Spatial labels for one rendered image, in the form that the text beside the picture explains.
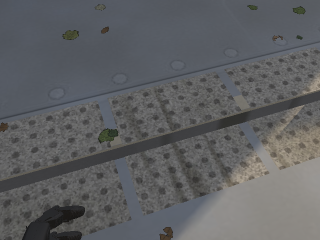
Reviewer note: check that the left robot hand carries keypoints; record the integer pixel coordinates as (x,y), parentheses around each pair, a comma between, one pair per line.
(40,228)

